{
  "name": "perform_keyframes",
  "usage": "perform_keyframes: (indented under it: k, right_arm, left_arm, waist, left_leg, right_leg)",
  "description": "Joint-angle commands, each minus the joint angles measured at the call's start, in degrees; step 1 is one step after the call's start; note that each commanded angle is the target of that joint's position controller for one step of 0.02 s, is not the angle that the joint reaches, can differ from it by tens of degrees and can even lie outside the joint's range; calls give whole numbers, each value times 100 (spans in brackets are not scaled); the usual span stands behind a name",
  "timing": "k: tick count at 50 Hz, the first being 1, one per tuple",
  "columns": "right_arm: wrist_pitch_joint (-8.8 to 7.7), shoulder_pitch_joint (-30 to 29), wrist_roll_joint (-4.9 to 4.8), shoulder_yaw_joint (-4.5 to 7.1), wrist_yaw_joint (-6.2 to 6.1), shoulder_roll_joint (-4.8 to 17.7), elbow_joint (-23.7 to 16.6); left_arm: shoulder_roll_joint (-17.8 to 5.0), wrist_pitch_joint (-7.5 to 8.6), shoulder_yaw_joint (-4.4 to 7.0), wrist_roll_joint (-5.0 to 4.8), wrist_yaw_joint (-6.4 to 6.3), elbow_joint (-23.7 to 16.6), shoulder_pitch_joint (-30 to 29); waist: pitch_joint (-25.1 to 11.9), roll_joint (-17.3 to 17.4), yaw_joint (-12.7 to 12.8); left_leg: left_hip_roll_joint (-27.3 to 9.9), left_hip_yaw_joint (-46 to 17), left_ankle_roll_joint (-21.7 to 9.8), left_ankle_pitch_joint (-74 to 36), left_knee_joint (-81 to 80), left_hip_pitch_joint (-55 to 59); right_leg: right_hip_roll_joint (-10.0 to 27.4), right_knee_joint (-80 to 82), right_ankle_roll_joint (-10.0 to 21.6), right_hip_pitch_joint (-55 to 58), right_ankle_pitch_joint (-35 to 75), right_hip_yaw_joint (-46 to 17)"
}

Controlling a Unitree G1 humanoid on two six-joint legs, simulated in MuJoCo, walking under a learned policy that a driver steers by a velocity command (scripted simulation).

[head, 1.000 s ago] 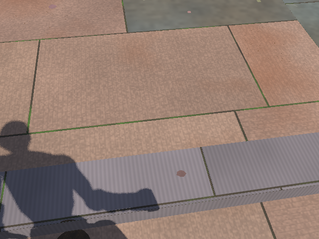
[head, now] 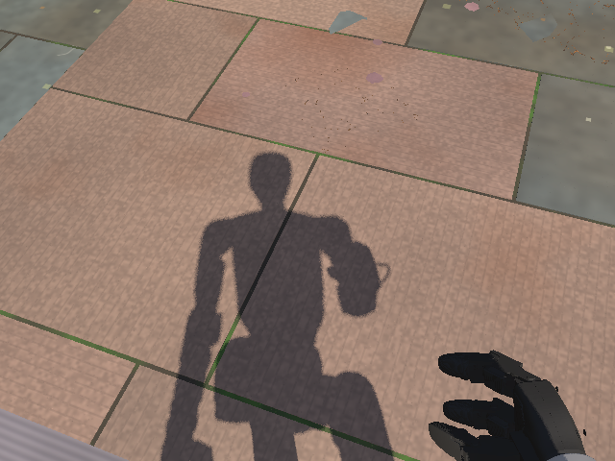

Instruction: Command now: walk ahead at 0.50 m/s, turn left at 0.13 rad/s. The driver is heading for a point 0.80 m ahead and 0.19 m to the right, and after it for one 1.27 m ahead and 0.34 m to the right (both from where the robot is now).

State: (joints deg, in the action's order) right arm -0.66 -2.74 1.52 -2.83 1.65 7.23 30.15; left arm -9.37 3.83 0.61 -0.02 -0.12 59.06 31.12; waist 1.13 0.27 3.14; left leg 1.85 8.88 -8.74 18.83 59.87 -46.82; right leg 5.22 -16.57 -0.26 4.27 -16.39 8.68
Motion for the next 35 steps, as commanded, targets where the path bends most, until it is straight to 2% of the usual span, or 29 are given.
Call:
perform_keyframes:
  k: [1, 2, 3, 4, 5, 6, 7, 8, 9, 11, 12, 13, 14, 15, 17, 18, 20, 23, 24, 26, 27, 28, 29, 30, 31, 32, 33, 34, 35]
  right_arm:
    - [-71, 4303, 193, 586, 59, 2086, 1171]
    - [-146, 4842, 290, 799, 92, 2237, 1480]
    - [-247, 3710, 169, 800, 211, 2067, 1672]
    - [-354, 2680, 77, 640, 321, 1480, 1707]
    - [-469, 2113, 187, 354, 364, 704, 1769]
    - [-486, 1812, 304, 197, 334, 194, 1922]
    - [-497, 1641, 367, 102, 325, -29, 1995]
    - [-557, 1549, 294, 130, 326, 138, 2034]
    - [-618, 1609, 281, 158, 276, 273, 2076]
    - [-750, 2021, 372, 190, 178, 485, 2222]
    - [-792, 2382, 404, 234, 142, 671, 2258]
    - [-805, 2770, 409, 256, 119, 801, 2332]
    - [-809, 3098, 389, 272, 118, 866, 2388]
    - [-807, 3338, 316, 275, 147, 888, 2429]
    - [-796, 3451, 188, 334, 232, 1041, 2429]
    - [-787, 3495, 158, 368, 263, 1146, 2435]
    - [-781, 3805, 172, 405, 269, 1224, 2579]
    - [-758, 4169, 221, 434, 183, 1238, 2808]
    - [-747, 4133, 218, 444, 167, 1266, 2815]
    - [-720, 4129, 236, 497, 142, 1469, 2856]
    - [-709, 3984, 248, 544, 127, 1642, 2815]
    - [-691, 3681, 243, 606, 112, 1849, 2700]
    - [-692, 3160, 280, 657, 129, 2054, 2477]
    - [-706, 3333, 432, 516, 113, 1655, 2375]
    - [-732, 3685, 527, 228, 279, 841, 2244]
    - [-885, 2404, -508, 452, -19, 1139, 1722]
    - [-1008, 1609, -549, 477, -134, 1460, 1240]
    - [-1055, 1514, -423, 468, -192, 1415, 1115]
    - [-1026, 1742, -265, 486, -222, 1404, 1080]
  left_arm:
    - [-895, 211, 185, 876, 794, -694, 570]
    - [-1077, 291, 400, 438, 858, -892, -263]
    - [-925, 389, 364, 214, 689, -1108, -710]
    - [-711, 408, 257, 260, 508, -1239, -717]
    - [-658, 351, 193, 409, 391, -1289, -698]
    - [-448, 216, 57, 401, 333, -1343, -765]
    - [-399, 122, -5, 376, 318, -1426, -875]
    - [-498, 105, 11, 349, 313, -1501, -1006]
    - [-559, 137, 7, 370, 310, -1543, -1206]
    - [-668, 274, 31, 356, 253, -1685, -1756]
    - [-740, 344, 52, 323, 255, -1749, -2100]
    - [-682, 374, 33, 297, 278, -1861, -2386]
    - [-640, 366, 21, 281, 303, -1939, -2643]
    - [-579, 331, 18, 289, 339, -1995, -2831]
    - [-486, 187, 12, 314, 431, -2093, -3226]
    - [-506, 84, 33, 323, 475, -2133, -3416]
    - [-607, -36, 101, 265, 510, -2237, -3799]
    - [-696, -27, 187, 116, 513, -2370, -4259]
    - [-716, -22, 218, 98, 505, -2362, -4267]
    - [-803, -10, 295, 72, 482, -2294, -4120]
    - [-896, 14, 345, 63, 428, -2146, -3723]
    - [-1076, 79, 416, 35, 329, -1922, -3070]
    - [-1329, 169, 517, -20, 221, -1556, -1950]
    - [-1418, 206, 576, 94, 150, -1104, -595]
    - [-1454, 239, 571, 194, 158, -765, 298]
    - [-1622, 25, 604, -138, 108, -985, -557]
    - [-1428, 34, 532, -214, 55, -1253, -1365]
    - [-1173, 63, 423, -125, 49, -1389, -1818]
    - [-1120, 88, 389, -60, 70, -1535, -2044]
  waist:
    - [-3077, 1203, -1305]
    - [-1347, 829, -1632]
    - [-192, 264, -1022]
    - [-290, 80, -511]
    - [-414, -374, -150]
    - [-492, -219, 119]
    - [-553, -143, 213]
    - [-491, -74, 241]
    - [-539, 41, 202]
    - [-602, 59, 50]
    - [-601, 164, -165]
    - [-632, 347, -311]
    - [-578, 382, -431]
    - [-545, 356, -478]
    - [-287, 411, -510]
    - [-131, 411, -511]
    - [97, 397, -570]
    - [205, 385, -613]
    - [187, 421, -544]
    - [36, 543, -370]
    - [-11, 592, -178]
    - [-121, 595, 87]
    - [-498, 502, 504]
    - [-1590, -215, 713]
    - [-2671, -1502, 745]
    - [-1888, -870, 645]
    - [-844, -459, 388]
    - [-443, -41, 4]
    - [-367, 241, -333]
  left_leg:
    - [-1524, -5542, -1063, -991, -3043, 6919]
    - [-1778, -6031, -220, -190, -3518, 5848]
    - [-1764, -4983, -10, 276, -3585, 4304]
    - [-1660, -4359, -294, -19, -3593, 3435]
    - [-1570, -3663, -380, 32, -3569, 2871]
    - [-1468, -3602, -293, -181, -3659, 2516]
    - [-1370, -3307, -216, -399, -3806, 2424]
    - [-1268, -2805, -170, -764, -3955, 2536]
    - [-1132, -2556, -121, -834, -4041, 2735]
    - [-841, -1940, 119, -1290, -4103, 2782]
    - [-723, -1699, 172, -1842, -4108, 2946]
    - [-708, -1620, 156, -2617, -4112, 3200]
    - [-775, -1622, 102, -3346, -4110, 3517]
    - [-816, -1573, 61, -3793, -4140, 3705]
    - [-898, -1512, 66, -3885, -4399, 3681]
    - [-1034, -1489, 92, -3904, -4568, 3806]
    - [-1286, -1420, 243, -4121, -4696, 4525]
    - [-1365, -1069, 574, -4622, -4687, 5515]
    - [-1318, -851, 653, -5039, -4628, 5540]
    - [-1333, -565, 811, -6490, -4284, 5494]
    - [-1376, -479, 958, -7145, -3927, 5361]
    - [-1400, -392, 1181, -7790, -3360, 4982]
    - [-1303, -317, 1513, -8209, -2452, 4058]
    - [-1132, -632, 1817, -6298, -589, 2333]
    - [140, -900, 2268, 1075, 1984, 96]
    - [321, -1473, 1607, 1372, 3167, -249]
    - [-60, -1674, 1168, 665, 2822, -449]
    - [-215, -1560, 952, 326, 2548, -268]
    - [-357, -1535, 904, 141, 2281, 136]
  right_leg:
    - [-860, -5905, 586, -4291, 275, -1577]
    - [-1156, -7963, 786, -5714, 797, -3042]
    - [-1071, -8660, 823, -6210, 1172, -2947]
    - [-888, -9079, 869, -5925, 1312, -2707]
    - [-759, -9166, 852, -5931, 1570, -2641]
    - [-651, -9243, 936, -5854, 1908, -2675]
    - [-502, -9110, 971, -6072, 2012, -2688]
    - [-449, -8556, 928, -6230, 1802, -2503]
    - [-378, -8135, 831, -6400, 1657, -2334]
    - [-219, -7140, 637, -6219, 1551, -1841]
    - [-237, -6640, 445, -6186, 1607, -1593]
    - [-232, -6205, 222, -6208, 1632, -1339]
    - [-233, -5698, 35, -6297, 1734, -1225]
    - [-204, -5074, -84, -6172, 1945, -1132]
    - [-210, -3930, -81, -5665, 2465, -970]
    - [-244, -3514, -9, -5563, 2623, -899]
    - [-309, -2906, 183, -5713, 2739, -888]
    - [-505, -2029, 407, -5630, 2486, -770]
    - [-592, -1797, 461, -5230, 2348, -642]
    - [-833, -1774, 528, -4292, 1892, -409]
    - [-947, -1855, 553, -3730, 1595, -362]
    - [-1099, -1870, 634, -2858, 1518, -317]
    - [-1226, -2013, 851, -1238, 1813, -437]
    - [-700, -2691, 1583, 1587, 2434, -1298]
    - [790, -2261, 3046, 3944, 3307, -3784]
    - [1274, -702, 2816, 2186, 2003, -5321]
    - [941, -175, 2341, 888, 1383, -4743]
    - [869, 112, 2178, -133, 1539, -4304]
    - [695, 292, 2119, -900, 1763, -4011]
